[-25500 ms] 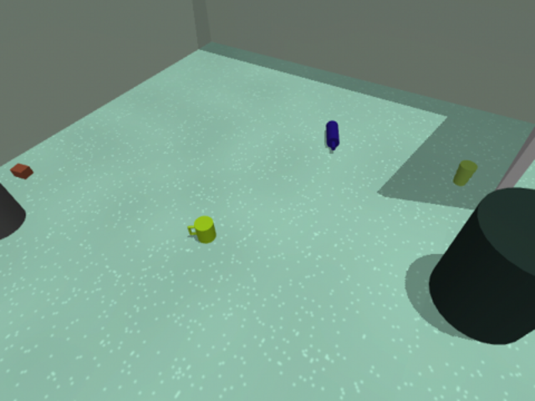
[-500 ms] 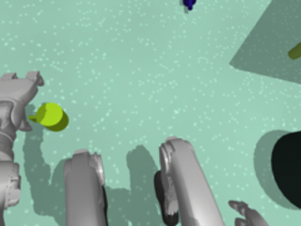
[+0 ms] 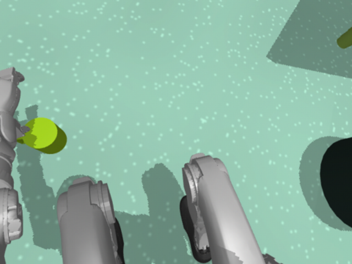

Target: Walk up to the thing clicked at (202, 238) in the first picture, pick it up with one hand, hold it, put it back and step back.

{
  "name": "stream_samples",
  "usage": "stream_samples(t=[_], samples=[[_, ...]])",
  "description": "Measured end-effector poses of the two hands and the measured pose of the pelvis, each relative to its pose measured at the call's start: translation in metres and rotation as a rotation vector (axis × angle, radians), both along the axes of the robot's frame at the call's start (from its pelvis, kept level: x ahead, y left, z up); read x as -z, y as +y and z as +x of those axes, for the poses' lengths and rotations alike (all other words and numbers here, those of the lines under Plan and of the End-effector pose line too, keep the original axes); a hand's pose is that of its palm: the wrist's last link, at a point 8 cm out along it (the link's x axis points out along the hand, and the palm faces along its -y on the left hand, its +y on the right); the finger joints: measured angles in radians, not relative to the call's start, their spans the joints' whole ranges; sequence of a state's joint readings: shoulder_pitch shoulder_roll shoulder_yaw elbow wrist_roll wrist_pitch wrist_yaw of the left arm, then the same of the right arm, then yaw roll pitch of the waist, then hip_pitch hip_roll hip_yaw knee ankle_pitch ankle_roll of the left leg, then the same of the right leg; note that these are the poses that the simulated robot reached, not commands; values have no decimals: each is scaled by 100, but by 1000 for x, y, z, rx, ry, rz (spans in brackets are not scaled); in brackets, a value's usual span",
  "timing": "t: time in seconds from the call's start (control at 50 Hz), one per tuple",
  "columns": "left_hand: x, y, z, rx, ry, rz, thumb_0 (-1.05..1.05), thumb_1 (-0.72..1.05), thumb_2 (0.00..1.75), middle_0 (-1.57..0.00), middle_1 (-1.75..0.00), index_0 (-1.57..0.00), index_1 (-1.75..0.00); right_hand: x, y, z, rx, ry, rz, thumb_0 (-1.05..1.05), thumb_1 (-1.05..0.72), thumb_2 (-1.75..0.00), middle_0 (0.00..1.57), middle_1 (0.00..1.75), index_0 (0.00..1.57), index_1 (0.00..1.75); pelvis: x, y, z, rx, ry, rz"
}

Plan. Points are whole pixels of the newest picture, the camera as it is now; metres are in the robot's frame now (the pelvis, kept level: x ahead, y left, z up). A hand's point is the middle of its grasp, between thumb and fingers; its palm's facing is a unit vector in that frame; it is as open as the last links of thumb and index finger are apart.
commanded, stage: home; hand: left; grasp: from above
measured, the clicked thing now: (39, 137) +0.46 +0.31 -0.30
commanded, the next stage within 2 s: none
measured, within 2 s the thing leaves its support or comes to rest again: neither
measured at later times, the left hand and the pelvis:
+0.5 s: hand out of the picture +0.30 +0.25 +0.08, palm faces -0.09 -0.84 -0.53, open 7.6 cm; pelvis +0.01 +0.00 +0.18, yaw +5 degrees
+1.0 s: hand out of the picture +0.24 +0.21 +0.29, palm faces +0.21 -0.96 -0.21, open 7.4 cm; pelvis +0.08 +0.00 +0.35, yaw +8 degrees
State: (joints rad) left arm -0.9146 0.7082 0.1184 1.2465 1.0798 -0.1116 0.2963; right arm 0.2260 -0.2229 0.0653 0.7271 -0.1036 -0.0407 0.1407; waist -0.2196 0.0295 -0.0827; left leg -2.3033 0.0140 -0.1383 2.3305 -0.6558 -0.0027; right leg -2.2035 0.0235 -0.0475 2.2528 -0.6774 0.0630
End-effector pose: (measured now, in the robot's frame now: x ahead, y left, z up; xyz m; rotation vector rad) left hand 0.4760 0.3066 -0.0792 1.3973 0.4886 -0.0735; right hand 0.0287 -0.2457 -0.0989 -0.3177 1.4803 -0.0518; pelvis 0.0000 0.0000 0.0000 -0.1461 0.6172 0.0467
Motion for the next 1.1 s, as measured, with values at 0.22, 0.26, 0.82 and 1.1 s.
stream_samples(t=[0.22,0.26,0.82,1.1], samples=[[-96,0,-75,-167,56,-329,0,44,89,-22,-46,-21,-46,-78,-11,77,-12,-184,-5,0,-90,-89,20,30,21,30,-86,1,7,-19,0,18],[-112,-1,-94,-199,52,-394,0,55,89,-22,-42,-21,-42,-95,-13,97,-36,-240,-13,0,-91,-89,20,30,21,30,-101,1,8,-25,-11,23],[-323,-46,-241,-801,43,-1000,1,90,90,-21,-30,-20,-30,-319,38,217,-80,-714,36,1,-91,-89,20,30,21,30,-299,-5,54,-94,-258,93],[-415,-55,-274,-822,12,-1059,1,90,90,-20,-30,-20,-29,-396,26,227,-41,-850,-26,1,-90,-89,20,30,21,30,-358,1,86,-111,-385,118]])
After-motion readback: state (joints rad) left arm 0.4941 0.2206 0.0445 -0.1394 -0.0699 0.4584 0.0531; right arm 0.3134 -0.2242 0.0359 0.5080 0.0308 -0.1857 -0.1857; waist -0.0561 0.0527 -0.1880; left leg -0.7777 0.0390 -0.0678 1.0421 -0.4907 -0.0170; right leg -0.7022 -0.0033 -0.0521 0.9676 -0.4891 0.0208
